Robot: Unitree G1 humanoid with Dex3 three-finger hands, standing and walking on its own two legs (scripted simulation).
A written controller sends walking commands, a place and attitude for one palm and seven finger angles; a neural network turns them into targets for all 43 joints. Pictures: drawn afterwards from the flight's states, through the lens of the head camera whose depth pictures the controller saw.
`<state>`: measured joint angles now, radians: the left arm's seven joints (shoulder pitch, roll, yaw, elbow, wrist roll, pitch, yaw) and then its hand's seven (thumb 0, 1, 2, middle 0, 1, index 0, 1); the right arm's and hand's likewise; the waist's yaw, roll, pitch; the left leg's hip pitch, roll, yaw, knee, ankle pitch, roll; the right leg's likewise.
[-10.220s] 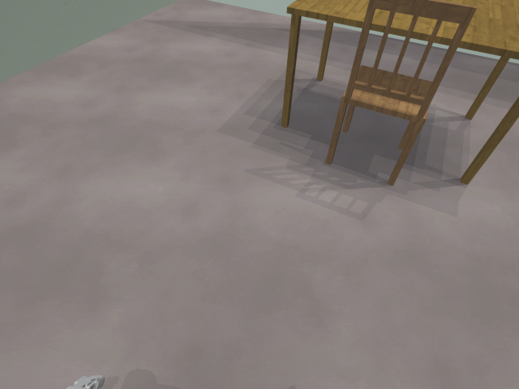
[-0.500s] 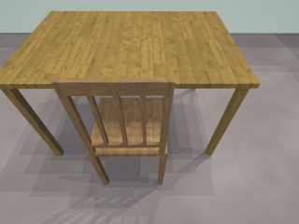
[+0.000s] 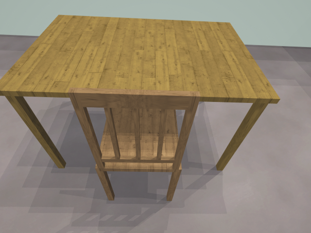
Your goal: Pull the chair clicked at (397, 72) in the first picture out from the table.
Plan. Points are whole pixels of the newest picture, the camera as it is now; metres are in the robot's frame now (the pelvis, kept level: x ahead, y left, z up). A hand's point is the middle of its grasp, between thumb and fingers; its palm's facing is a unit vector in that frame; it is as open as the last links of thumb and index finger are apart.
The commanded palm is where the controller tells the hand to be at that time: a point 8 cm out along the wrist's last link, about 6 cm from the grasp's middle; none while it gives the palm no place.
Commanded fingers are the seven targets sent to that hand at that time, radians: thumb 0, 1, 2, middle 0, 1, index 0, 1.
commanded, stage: look again from close up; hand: left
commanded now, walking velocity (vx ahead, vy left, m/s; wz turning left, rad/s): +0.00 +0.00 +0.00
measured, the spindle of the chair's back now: (137, 136) +0.45 +0.09 -0.09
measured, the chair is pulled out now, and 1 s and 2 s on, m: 0.00 0.00 0.00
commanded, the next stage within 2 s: raise the hand toward the chair's back in 0.38 s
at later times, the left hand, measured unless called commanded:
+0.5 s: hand out of the picture -0.04 +0.17 -0.17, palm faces +0.01 -0.98 -0.17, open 7.4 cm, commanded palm +0.09 +0.22 -0.07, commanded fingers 0.00 0.85 0.88 -0.20 -0.29 -0.20 -0.29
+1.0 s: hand out of the picture +0.11 +0.17 -0.08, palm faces +0.18 -0.98 -0.07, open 10.0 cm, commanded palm +0.11 +0.22 -0.06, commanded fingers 0.00 0.27 0.63 -0.14 -0.20 -0.14 -0.20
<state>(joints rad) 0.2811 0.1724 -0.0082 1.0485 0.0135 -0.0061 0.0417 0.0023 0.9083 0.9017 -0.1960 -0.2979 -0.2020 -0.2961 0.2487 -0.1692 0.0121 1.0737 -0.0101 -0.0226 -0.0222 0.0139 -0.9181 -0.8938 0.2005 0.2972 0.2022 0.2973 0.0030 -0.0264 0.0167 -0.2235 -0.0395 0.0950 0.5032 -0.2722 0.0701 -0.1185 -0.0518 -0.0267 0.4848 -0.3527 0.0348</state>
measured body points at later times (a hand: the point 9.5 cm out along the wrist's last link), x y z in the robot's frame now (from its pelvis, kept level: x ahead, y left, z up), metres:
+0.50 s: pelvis -0.01 +0.00 +0.00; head +0.00 +0.01 +0.45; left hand -0.04 +0.22 -0.16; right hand +0.01 -0.23 -0.15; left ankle +0.00 +0.07 -0.74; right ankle -0.06 -0.14 -0.73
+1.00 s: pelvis -0.06 -0.06 -0.10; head +0.00 -0.05 +0.34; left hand +0.09 +0.22 -0.08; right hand +0.18 -0.30 -0.15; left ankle +0.00 +0.07 -0.73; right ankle -0.06 -0.14 -0.74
